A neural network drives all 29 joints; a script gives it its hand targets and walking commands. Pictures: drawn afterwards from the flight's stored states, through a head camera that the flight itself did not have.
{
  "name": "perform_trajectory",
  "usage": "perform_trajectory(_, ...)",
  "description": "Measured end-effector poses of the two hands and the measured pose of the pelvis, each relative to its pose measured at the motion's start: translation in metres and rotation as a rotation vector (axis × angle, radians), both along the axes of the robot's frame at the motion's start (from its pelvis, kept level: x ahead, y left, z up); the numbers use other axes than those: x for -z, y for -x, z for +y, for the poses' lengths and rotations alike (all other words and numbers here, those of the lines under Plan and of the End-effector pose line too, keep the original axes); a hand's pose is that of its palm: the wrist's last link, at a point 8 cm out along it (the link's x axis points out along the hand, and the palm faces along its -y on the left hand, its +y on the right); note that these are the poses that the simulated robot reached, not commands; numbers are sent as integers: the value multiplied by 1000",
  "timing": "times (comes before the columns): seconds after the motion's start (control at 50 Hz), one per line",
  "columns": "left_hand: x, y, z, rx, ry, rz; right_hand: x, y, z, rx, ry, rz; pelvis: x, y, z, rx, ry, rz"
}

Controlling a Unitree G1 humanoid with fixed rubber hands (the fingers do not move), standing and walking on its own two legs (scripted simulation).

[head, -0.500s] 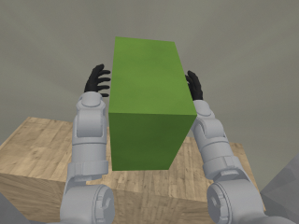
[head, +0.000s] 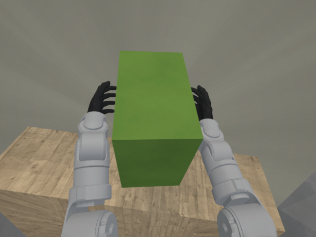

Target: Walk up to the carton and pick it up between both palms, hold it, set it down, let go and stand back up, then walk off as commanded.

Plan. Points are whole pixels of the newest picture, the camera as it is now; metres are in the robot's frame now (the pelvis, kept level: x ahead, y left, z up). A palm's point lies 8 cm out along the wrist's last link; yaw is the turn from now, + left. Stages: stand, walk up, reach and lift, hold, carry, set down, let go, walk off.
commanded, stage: set down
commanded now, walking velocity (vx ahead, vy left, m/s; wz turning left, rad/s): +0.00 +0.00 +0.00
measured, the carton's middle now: (151, 121) +0.39 +0.02 +0.12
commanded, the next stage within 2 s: none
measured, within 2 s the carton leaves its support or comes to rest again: neither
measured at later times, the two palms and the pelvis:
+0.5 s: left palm (109, 130) +0.38 +0.13 +0.10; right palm (201, 132) +0.37 -0.13 +0.10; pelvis +0.02 +0.00 +0.00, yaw +0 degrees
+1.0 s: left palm (116, 139) +0.38 +0.11 +0.07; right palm (205, 144) +0.36 -0.15 +0.06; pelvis +0.01 -0.01 +0.00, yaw +0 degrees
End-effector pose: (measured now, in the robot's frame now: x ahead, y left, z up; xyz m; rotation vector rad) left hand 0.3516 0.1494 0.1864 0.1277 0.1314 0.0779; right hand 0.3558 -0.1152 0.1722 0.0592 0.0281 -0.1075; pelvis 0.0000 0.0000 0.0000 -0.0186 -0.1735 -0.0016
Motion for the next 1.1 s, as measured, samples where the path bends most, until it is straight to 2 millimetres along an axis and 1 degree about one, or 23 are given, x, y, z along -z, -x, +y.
perform_trajectory(0.08, 35, -3, -1, 21, -4, 82, 33, 2, -2, 15, -14, 45, 0, 2, 1, 0, 1, -3)
perform_trajectory(0.12, 46, -4, -3, 19, 13, 83, 41, 2, -3, 23, -24, 39, 0, 1, 1, 0, 1, 4)
perform_trajectory(0.14, 48, -5, -4, 15, 30, 72, 42, 1, -3, 26, -26, 27, 0, 0, 1, 0, 0, 9)
perform_trajectory(0.18, 46, -8, -6, 8, 64, 29, 38, -1, -5, 32, -30, -16, 0, -2, 0, 0, 0, 16)
perform_trajectory(0.28, 23, -15, -12, 4, 86, -92, 15, -7, -10, 38, -19, -132, -1, -10, -1, 0, -1, 32)
perform_trajectory(0.32, 21, -19, -15, 7, 79, -92, 13, -11, -13, 40, -7, -130, 0, -12, -1, 0, -2, 34)
perform_trajectory(0.34, 24, -21, -16, 9, 68, -79, 15, -13, -14, 42, -5, -117, 0, -13, -1, -1, -2, 35)
perform_trajectory(0.4, 42, -26, -18, 12, 38, -2, 32, -17, -16, 43, -4, -38, -1, -16, -2, -1, -2, 39)
perform_trajectory(0.5, 84, -27, -18, 13, 31, 133, 73, -17, -16, 39, 10, 94, -1, -18, -2, -1, -3, 43)
perform_trajectory(0.56, 97, -25, -19, 13, 43, 156, 87, -14, -17, 44, 18, 116, -1, -21, -2, -1, -3, 55)
perform_trajectory(0.58, 98, -25, -20, 14, 53, 148, 87, -14, -18, 47, 18, 107, -1, -22, -2, -1, -3, 61)
perform_trajectory(0.62, 92, -26, -23, 14, 69, 108, 81, -13, -21, 57, 17, 67, -2, -24, -3, -1, -4, 80)
perform_trajectory(0.7, 61, -27, -32, 11, 71, -16, 51, -13, -29, 63, 25, -55, -3, -26, -6, 0, -8, 99)
perform_trajectory(0.74, 46, -27, -34, 8, 65, -62, 38, -14, -31, 60, 24, -97, -1, -24, -7, -1, -4, 95)
perform_trajectory(0.78, 39, -28, -36, 10, 42, -69, 32, -16, -33, 59, 15, -100, -1, -20, -8, -3, -1, 86)
perform_trajectory(0.8, 39, -29, -37, 15, 29, -55, 32, -16, -34, 59, 12, -85, -1, -18, -8, -3, -2, 79)
perform_trajectory(0.82, 42, -30, -37, 20, 19, -31, 35, -17, -34, 59, 11, -61, -1, -17, -8, -3, -2, 72)
perform_trajectory(0.86, 55, -30, -36, 33, 12, 34, 48, -16, -34, 57, 11, 4, -1, -14, -9, -3, -2, 65)
perform_trajectory(0.96, 105, -25, -35, 53, 24, 204, 97, -9, -34, 58, 16, 171, -1, -8, -8, -3, -1, 59)
perform_trajectory(1.0, 120, -25, -35, 51, 22, 230, 111, -7, -34, 65, 8, 196, -1, -8, -8, -2, -1, 82)
perform_trajectory(1.04, 124, -28, -36, 35, 39, 209, 115, -8, -34, 72, -2, 178, -1, -8, -8, -1, -1, 120)
perform_trajectory(1.06, 122, -30, -37, 29, 57, 181, 113, -11, -34, 77, -4, 155, -2, -9, -8, -1, -2, 145)
perform_trajectory(1.1, 111, -37, -40, 16, 84, 100, 101, -17, -36, 84, -9, 84, -2, -11, -8, 0, -2, 193)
